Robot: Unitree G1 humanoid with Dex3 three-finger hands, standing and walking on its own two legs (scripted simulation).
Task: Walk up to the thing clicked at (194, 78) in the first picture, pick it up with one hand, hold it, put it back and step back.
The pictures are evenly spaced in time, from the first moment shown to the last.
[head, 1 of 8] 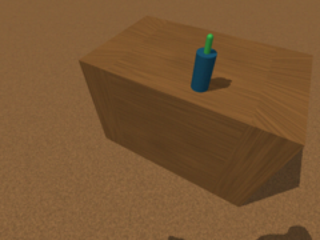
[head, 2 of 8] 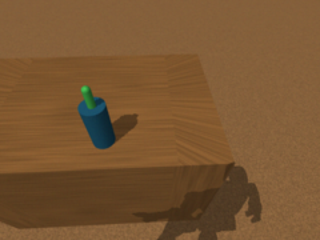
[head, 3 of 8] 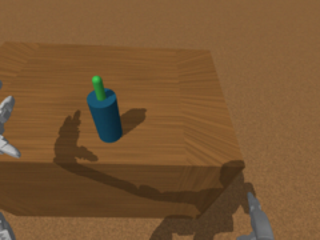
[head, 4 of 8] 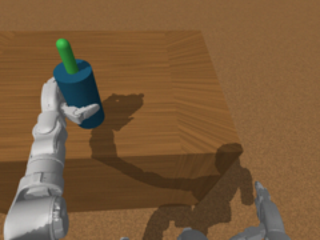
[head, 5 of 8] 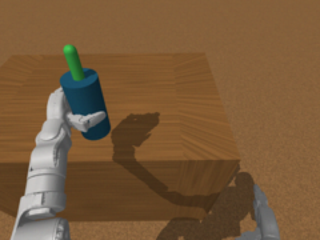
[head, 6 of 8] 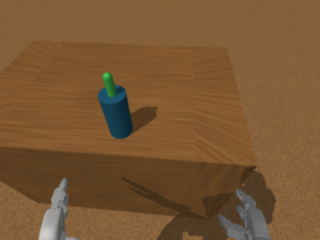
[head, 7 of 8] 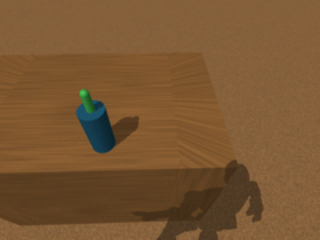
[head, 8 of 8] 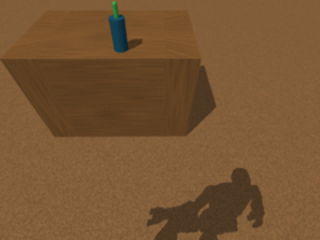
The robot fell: no
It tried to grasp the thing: yes
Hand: left
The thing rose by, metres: 0.21
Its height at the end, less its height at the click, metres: +0.00
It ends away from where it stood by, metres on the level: 0.01
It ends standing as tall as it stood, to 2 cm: yes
